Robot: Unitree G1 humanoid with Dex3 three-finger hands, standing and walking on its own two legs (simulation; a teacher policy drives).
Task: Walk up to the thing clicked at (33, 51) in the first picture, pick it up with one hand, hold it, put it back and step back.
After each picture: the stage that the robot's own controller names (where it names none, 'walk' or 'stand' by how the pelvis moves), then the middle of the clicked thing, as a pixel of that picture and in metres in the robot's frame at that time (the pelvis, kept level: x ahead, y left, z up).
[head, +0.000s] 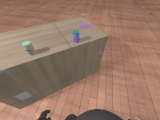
stand; (29, 48) +0.54 +0.55 +0.05
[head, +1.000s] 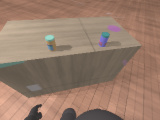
walk; (51, 43) +0.56 +0.32 +0.08
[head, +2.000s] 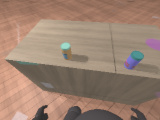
stand; (66, 51) +0.47 +0.20 +0.08
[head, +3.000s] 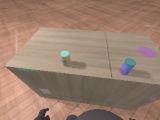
stand; (65, 58) +0.45 +0.20 +0.05
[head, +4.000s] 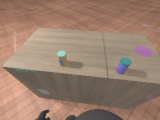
stand; (62, 58) +0.46 +0.23 +0.05
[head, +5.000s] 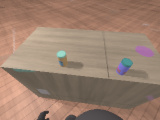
stand; (62, 59) +0.45 +0.23 +0.05
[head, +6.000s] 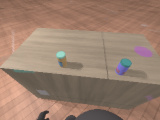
stand; (62, 59) +0.44 +0.23 +0.05
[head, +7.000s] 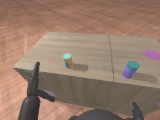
rise first; (68, 61) +0.44 +0.22 +0.05
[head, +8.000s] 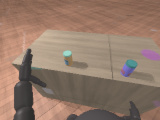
go down; (68, 58) +0.47 +0.21 +0.06
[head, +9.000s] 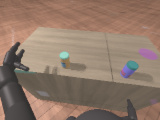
go down; (65, 60) +0.43 +0.20 +0.06
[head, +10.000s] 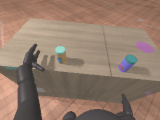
close in; (61, 55) +0.45 +0.20 +0.07
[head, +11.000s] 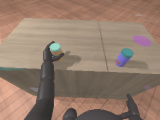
close; (57, 52) +0.46 +0.22 +0.09
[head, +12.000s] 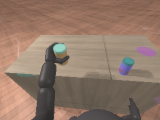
lift; (61, 55) +0.36 +0.18 +0.22
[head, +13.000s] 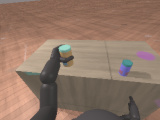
lift; (66, 56) +0.34 +0.16 +0.24
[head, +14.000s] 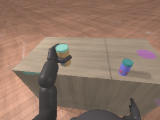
hold; (64, 55) +0.34 +0.17 +0.23
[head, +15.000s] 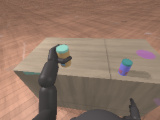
hold; (64, 56) +0.34 +0.17 +0.23
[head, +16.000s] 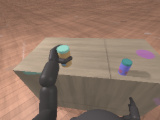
crouch; (64, 56) +0.34 +0.17 +0.23
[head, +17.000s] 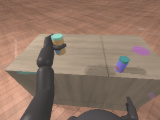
crouch; (59, 44) +0.43 +0.20 +0.24
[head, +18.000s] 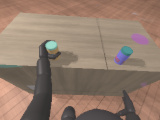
lower; (53, 51) +0.46 +0.22 +0.09
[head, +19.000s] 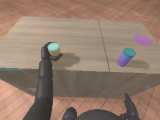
lower; (55, 53) +0.44 +0.22 +0.10
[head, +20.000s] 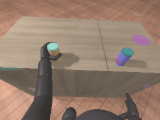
lower; (54, 52) +0.45 +0.22 +0.10
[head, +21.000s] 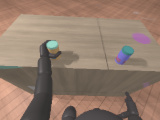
lower; (54, 50) +0.46 +0.22 +0.10
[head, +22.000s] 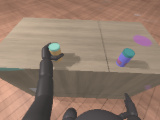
loosen; (56, 53) +0.45 +0.22 +0.10
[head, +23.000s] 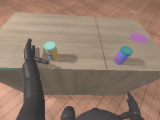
withdraw; (52, 51) +0.45 +0.22 +0.10
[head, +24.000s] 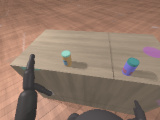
sink last; (67, 58) +0.45 +0.22 +0.07
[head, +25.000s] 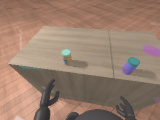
stand; (67, 57) +0.45 +0.21 +0.06
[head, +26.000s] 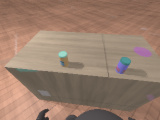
stand; (63, 59) +0.46 +0.22 +0.06
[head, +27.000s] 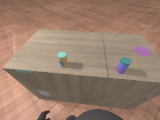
stand; (63, 59) +0.45 +0.23 +0.05
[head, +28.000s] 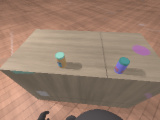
stand; (61, 60) +0.44 +0.23 +0.05
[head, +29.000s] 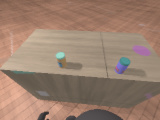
stand; (61, 60) +0.44 +0.23 +0.05
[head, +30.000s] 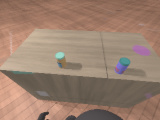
stand; (61, 60) +0.44 +0.23 +0.05
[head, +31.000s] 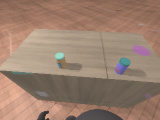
walk; (61, 60) +0.43 +0.23 +0.05
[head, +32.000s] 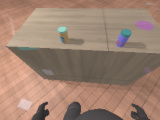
walk; (63, 35) +0.61 +0.24 +0.08
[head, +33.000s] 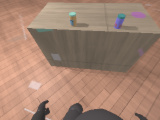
walk; (73, 19) +0.89 +0.22 +0.07
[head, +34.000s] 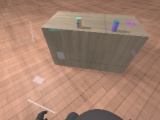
stand; (78, 22) +1.08 +0.20 +0.06
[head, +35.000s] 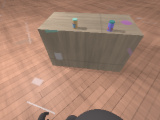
stand; (75, 23) +1.08 +0.22 +0.05
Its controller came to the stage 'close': yes
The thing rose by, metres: 0.21
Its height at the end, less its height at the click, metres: +0.00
